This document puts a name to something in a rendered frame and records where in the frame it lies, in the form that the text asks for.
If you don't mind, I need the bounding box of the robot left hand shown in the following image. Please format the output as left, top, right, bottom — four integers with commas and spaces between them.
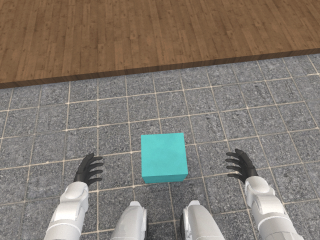
73, 153, 104, 187

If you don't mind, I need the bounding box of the left robot forearm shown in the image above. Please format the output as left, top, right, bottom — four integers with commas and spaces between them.
44, 181, 89, 240

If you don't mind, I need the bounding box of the robot right hand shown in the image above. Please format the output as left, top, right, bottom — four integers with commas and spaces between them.
225, 148, 258, 185

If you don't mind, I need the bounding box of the robot left shin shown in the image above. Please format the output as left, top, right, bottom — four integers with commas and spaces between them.
129, 201, 145, 240

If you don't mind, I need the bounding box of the carton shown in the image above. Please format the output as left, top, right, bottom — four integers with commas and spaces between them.
141, 133, 188, 184

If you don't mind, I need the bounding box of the robot right thigh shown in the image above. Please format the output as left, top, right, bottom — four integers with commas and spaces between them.
183, 204, 225, 240

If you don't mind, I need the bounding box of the right robot forearm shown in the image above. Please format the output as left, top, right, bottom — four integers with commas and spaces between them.
244, 176, 304, 240

